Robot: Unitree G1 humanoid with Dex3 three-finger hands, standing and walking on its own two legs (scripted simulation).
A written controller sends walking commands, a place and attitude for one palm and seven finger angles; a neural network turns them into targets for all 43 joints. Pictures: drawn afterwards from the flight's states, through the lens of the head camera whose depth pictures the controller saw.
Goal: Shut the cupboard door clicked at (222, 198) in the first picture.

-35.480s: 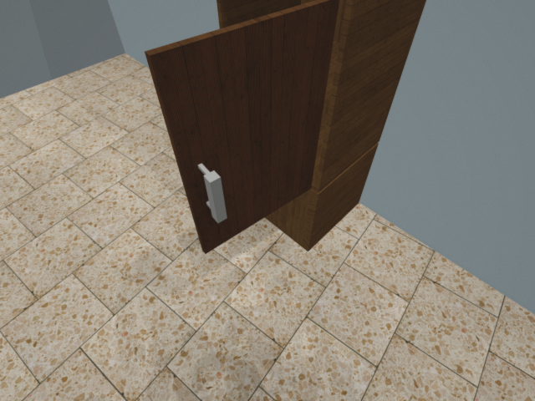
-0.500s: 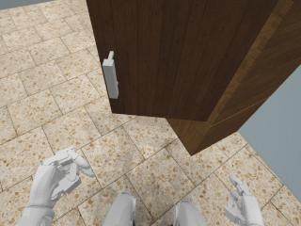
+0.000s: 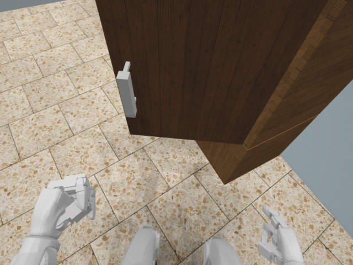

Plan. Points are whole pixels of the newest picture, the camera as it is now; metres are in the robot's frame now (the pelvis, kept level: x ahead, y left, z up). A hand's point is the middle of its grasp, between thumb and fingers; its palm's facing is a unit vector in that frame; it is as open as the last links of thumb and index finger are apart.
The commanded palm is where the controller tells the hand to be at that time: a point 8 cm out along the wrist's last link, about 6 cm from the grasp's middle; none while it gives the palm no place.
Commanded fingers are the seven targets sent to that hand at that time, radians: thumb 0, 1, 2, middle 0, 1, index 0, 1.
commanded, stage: raise the hand and make a fist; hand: left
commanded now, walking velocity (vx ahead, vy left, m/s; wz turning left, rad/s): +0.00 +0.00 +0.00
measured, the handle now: (129, 90) +0.52 +0.18 +0.04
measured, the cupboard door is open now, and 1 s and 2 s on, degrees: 58 58 58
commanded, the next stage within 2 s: bring the fist close to the handle in 0.38 s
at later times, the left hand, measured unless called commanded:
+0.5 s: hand (91, 206) +0.22 +0.19 +0.05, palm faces +0.00 -1.00 -0.03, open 3.1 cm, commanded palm +0.21 +0.24 +0.05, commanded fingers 0.00 0.90 0.90 -1.30 -1.50 -1.30 -1.50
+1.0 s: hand (116, 159) +0.32 +0.16 +0.05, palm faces -0.02 -1.00 -0.03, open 3.1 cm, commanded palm +0.31 +0.21 +0.05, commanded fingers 0.00 0.90 0.90 -1.30 -1.50 -1.30 -1.50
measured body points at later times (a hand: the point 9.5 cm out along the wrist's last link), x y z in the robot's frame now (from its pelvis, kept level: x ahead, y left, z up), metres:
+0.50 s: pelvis +0.00 +0.00 +0.00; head +0.08 +0.01 +0.44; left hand +0.21 +0.24 +0.05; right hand +0.19 -0.24 -0.07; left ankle +0.04 +0.11 -0.61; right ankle +0.03 -0.12 -0.61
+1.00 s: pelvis +0.00 +0.00 +0.01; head +0.09 +0.01 +0.45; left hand +0.31 +0.22 +0.05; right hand +0.16 -0.25 -0.09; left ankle +0.04 +0.11 -0.61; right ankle +0.03 -0.12 -0.61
